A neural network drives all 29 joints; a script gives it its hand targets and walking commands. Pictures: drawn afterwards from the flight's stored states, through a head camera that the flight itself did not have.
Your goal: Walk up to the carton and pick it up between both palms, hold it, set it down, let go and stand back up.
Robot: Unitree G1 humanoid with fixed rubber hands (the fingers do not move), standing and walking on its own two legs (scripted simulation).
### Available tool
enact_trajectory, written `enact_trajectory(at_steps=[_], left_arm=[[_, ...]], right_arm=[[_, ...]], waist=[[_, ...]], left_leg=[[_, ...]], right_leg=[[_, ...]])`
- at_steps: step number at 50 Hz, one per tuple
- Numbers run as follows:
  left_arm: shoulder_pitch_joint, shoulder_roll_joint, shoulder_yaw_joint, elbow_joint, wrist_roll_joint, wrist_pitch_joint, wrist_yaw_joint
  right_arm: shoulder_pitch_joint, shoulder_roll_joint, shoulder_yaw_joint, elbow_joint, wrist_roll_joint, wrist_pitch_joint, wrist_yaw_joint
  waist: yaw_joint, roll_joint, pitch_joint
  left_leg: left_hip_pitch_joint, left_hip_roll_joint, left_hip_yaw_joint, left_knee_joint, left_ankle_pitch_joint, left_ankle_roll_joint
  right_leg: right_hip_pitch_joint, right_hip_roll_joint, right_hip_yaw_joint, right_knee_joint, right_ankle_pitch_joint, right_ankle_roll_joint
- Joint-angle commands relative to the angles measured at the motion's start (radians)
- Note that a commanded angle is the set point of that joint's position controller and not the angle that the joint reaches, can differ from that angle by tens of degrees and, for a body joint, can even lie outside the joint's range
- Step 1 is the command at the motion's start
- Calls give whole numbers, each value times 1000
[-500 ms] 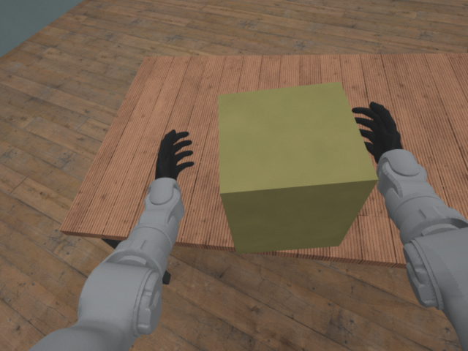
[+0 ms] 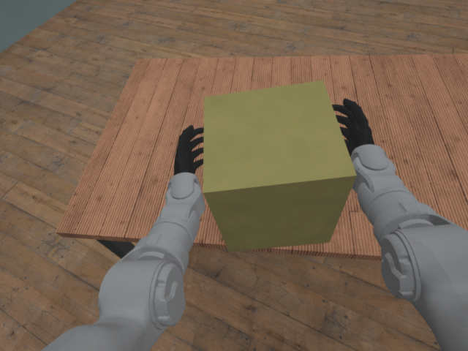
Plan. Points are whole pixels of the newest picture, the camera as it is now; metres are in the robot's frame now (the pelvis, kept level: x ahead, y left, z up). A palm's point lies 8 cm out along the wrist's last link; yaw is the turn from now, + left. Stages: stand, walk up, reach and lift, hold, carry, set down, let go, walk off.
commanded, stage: reach and lift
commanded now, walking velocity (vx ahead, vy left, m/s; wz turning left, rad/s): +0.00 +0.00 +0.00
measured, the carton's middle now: (271, 174) +0.44 +0.04 +0.00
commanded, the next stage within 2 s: none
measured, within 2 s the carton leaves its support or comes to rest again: leaves its support in 1.96 s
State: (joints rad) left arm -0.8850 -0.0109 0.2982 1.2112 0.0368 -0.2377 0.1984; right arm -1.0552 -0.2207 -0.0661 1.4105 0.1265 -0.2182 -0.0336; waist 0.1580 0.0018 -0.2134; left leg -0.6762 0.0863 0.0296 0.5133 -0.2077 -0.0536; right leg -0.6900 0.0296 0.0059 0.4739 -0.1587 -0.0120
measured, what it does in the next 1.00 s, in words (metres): stands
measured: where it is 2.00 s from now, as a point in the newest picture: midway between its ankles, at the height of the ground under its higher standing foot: outside the picture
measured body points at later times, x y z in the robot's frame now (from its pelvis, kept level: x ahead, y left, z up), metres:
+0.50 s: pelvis +0.02 +0.00 +0.02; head +0.09 +0.00 +0.46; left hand +0.41 +0.20 +0.05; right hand +0.48 -0.10 +0.06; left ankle +0.00 +0.15 -0.73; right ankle +0.02 -0.11 -0.73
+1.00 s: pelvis +0.03 +0.01 +0.02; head +0.11 +0.02 +0.46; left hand +0.41 +0.20 +0.04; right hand +0.47 -0.10 +0.06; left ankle +0.00 +0.15 -0.73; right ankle +0.02 -0.11 -0.73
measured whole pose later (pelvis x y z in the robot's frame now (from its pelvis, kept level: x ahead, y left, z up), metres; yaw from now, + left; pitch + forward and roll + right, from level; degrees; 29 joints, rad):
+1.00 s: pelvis +0.03 +0.01 +0.02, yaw +1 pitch +13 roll -1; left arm -0.66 -0.14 0.54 0.86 0.39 -0.21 0.09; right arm -0.80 -0.02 -0.52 1.14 -0.38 -0.33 -0.01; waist 0.10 -0.02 -0.07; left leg -0.38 0.07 0.04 0.33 -0.18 -0.04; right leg -0.38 0.02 -0.01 0.29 -0.14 -0.01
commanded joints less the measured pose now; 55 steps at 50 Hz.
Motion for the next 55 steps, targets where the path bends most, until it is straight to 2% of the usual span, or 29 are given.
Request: enact_trajectory(at_steps=[1, 2, 4, 7, 8, 9, 10, 11, 12, 13, 15, 16, 18, 19, 23, 24, 28, 30, 31, 32, 33, 34, 35, 38, 43, 55], left_arm=[[-407, 2, -23, -224, 40, -58, -22], [-415, 4, -5, -225, 54, -62, -20], [-386, -55, 5, -228, 79, -62, -31], [-364, -39, 36, -240, 118, -43, -39], [-360, -46, 41, -233, 128, -35, -40], [-356, -83, 47, -243, 141, -36, -46], [-385, -118, 40, -280, 145, -41, -53], [-387, -155, 57, -285, 174, -44, -65], [-374, -182, 69, -285, 202, -41, -76], [-383, -228, 78, -307, 235, -44, -87], [-336, -380, 71, -297, 322, -32, -130], [-305, -433, 64, -288, 344, -27, -150], [-277, -486, 51, -286, 359, -28, -173], [-262, -499, 31, -291, 354, -30, -178], [-208, -477, 49, -300, 370, -28, -182], [-191, -468, 60, -299, 375, -22, -187], [-183, -471, 46, -323, 365, -4, -190], [-188, -475, 28, -331, 349, -11, -185], [-181, -477, 31, -330, 355, -13, -186], [-178, -479, 22, -330, 351, -15, -185], [-245, -465, 46, -325, 374, -16, -198], [-230, -474, 53, -322, 376, -20, -204], [-219, -488, 49, -322, 380, -21, -208], [-199, -510, 37, -340, 391, -22, -199], [-171, -523, 18, -359, 399, -12, -186], [-180, -533, 8, -365, 387, 0, -180]], right_arm=[[-403, 72, -28, -180, -70, -39, 28], [-421, 78, -34, -204, -83, -45, 31], [-411, 129, -50, -223, -112, -51, 44], [-390, 108, -119, -241, -184, -52, 42], [-396, 104, -139, -237, -202, -55, 41], [-396, 146, -144, -235, -219, -56, 47], [-391, 174, -178, -243, -249, -65, 59], [-373, 221, -198, -239, -290, -68, 70], [-358, 246, -233, -242, -334, -74, 80], [-355, 308, -245, -246, -377, -81, 94], [-310, 483, -261, -218, -471, -92, 135], [-289, 532, -280, -209, -512, -98, 152], [-255, 603, -280, -210, -549, -116, 172], [-239, 613, -289, -207, -559, -127, 176], [-201, 607, -278, -217, -573, -140, 182], [-197, 610, -271, -226, -566, -139, 181], [-179, 627, -255, -240, -557, -128, 177], [-178, 629, -254, -243, -556, -136, 174], [-171, 641, -240, -245, -553, -138, 172], [-175, 633, -241, -247, -555, -143, 167], [-165, 691, -258, -292, -598, -134, 146], [-168, 704, -259, -293, -605, -135, 142], [-156, 708, -251, -281, -604, -141, 142], [-163, 714, -243, -279, -596, -165, 145], [-163, 700, -237, -272, -580, -178, 148], [-164, 698, -223, -271, -564, -168, 153]], waist=[[9, -75, -616], [29, -66, -623], [30, -84, -575], [10, -111, -531], [8, -99, -520], [13, -103, -506], [0, -78, -549], [6, -75, -542], [-2, -69, -539], [7, -66, -547], [6, -31, -481], [-8, -40, -441], [-8, -31, -420], [-24, -32, -407], [-11, -58, -340], [1, -62, -310], [-1, -60, -305], [-11, -61, -319], [-4, -55, -327], [-17, -58, -329], [-64, -116, -320], [-44, -108, -315], [-40, -93, -307], [-23, -55, -329], [-21, -34, -320], [-17, -41, -328]], left_leg=[[191, -86, 100, 1, 416, -18], [194, -86, 101, 7, 432, -18], [232, -85, 95, 4, 459, -16], [256, -83, 105, -23, 428, -10], [260, -82, 105, -25, 433, -14], [276, -79, 104, -32, 444, -9], [305, -76, 105, -37, 461, -21], [320, -77, 109, -40, 472, -21], [335, -78, 115, -50, 464, -23], [346, -77, 120, -57, 479, -22], [379, -78, 124, -81, 494, -27], [406, -78, 127, -94, 500, -26], [384, -85, 126, -110, 500, -19], [383, -81, 121, -117, 497, -18], [354, -85, 122, -142, 474, 2], [344, -91, 127, -148, 455, 10], [326, -94, 132, -164, 414, 23], [340, -91, 132, -152, 445, 18], [347, -90, 129, -146, 453, 19], [355, -88, 126, -141, 467, 19], [318, -90, 137, -177, 352, 42], [271, -86, 136, -194, 327, 43], [257, -88, 136, -199, 330, 41], [295, -82, 130, -174, 433, 28], [363, -76, 122, -147, 510, 22], [373, -76, 127, -162, 464, 29]], right_leg=[[539, 21, -15, 9, 301, 13], [525, 23, -17, 9, 299, 9], [520, 25, -29, -8, 295, 6], [536, 27, -32, -34, 268, 12], [539, 27, -37, -37, 273, 9], [533, 29, -38, -46, 277, 9], [513, 27, -48, -56, 272, 5], [511, 24, -54, -66, 268, 2], [515, 23, -56, -76, 254, 0], [520, 21, -64, -80, 264, -1], [551, 18, -79, -101, 277, -8], [565, 19, -84, -116, 279, -9], [609, 10, -83, -117, 322, -6], [612, 10, -85, -114, 338, -3], [650, 6, -82, -119, 338, 6], [665, 0, -76, -121, 334, 11], [683, -6, -71, -125, 313, 15], [677, -2, -73, -117, 347, 17], [677, -5, -71, -113, 366, 17], [678, -2, -74, -108, 381, 18], [761, -19, -52, -109, 432, 51], [809, -25, -53, -87, 484, 51], [835, -28, -54, -84, 502, 46], [794, -12, -71, -85, 498, 27], [721, 3, -80, -102, 458, 12], [688, -3, -74, -125, 386, 11]])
